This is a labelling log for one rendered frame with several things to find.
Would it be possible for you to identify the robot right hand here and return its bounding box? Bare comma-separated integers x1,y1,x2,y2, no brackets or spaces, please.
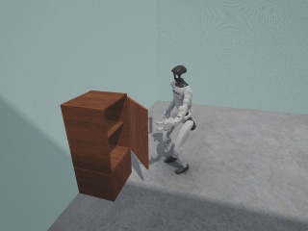
162,109,171,121

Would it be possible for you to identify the right robot forearm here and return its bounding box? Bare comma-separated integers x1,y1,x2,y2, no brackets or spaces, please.
167,97,176,111

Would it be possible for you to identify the robot left upper arm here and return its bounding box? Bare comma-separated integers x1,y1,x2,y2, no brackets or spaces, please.
178,87,193,112

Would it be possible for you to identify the robot left foot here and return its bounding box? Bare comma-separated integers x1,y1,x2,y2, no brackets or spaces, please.
175,164,190,174

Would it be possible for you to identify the robot left hand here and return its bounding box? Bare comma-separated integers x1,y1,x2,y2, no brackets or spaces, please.
155,118,173,133

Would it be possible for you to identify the handle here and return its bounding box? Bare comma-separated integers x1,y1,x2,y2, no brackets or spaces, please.
148,116,153,134

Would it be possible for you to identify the left robot forearm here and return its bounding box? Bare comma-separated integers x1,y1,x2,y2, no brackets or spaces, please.
171,107,188,127

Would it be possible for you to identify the cupboard door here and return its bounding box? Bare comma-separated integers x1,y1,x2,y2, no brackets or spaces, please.
126,96,149,169

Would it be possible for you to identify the left robot shin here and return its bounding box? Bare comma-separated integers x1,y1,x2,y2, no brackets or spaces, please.
173,148,187,167

